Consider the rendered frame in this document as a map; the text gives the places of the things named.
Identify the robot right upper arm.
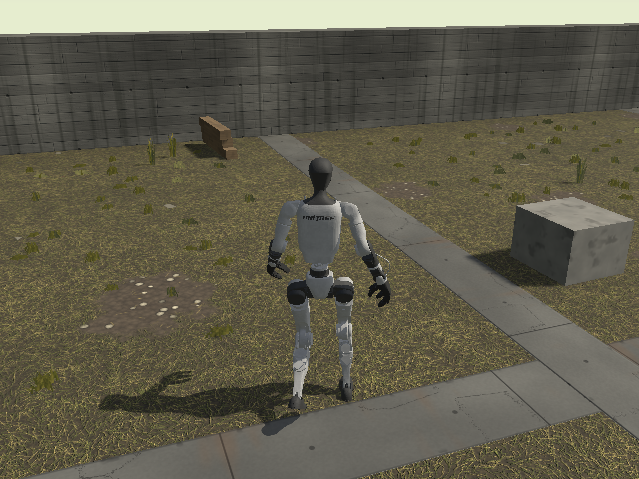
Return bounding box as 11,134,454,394
340,201,371,257

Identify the robot right forearm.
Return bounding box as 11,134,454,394
362,240,387,285

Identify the robot left hand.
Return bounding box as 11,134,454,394
267,262,290,279

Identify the robot right hand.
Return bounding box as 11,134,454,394
368,281,391,307

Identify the robot left forearm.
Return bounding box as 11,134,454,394
268,239,282,267

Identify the robot left upper arm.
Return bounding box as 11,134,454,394
271,200,300,253

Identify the humanoid robot head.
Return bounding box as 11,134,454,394
303,157,336,205

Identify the robot torso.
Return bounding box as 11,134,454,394
297,196,343,299

